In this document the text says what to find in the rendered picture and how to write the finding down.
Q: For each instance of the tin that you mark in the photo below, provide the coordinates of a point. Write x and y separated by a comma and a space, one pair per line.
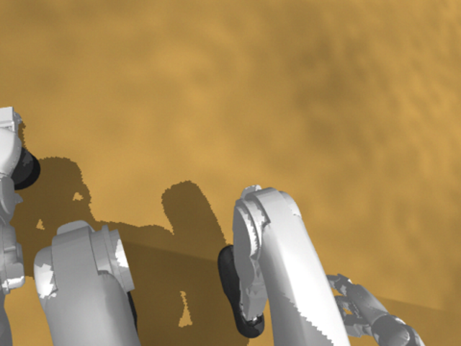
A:
26, 171

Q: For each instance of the right robot foot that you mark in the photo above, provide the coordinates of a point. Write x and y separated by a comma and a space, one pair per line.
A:
231, 287

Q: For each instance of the left robot hand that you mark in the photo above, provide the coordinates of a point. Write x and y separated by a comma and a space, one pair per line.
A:
10, 144

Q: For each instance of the left robot arm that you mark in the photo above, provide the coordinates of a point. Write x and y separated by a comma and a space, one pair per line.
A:
11, 257

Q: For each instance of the right robot arm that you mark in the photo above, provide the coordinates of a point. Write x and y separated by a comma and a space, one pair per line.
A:
390, 330

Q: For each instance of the left robot foot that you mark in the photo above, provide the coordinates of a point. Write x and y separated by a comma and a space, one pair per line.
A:
132, 309

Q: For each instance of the right robot hand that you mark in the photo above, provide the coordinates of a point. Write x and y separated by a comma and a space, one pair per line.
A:
365, 308

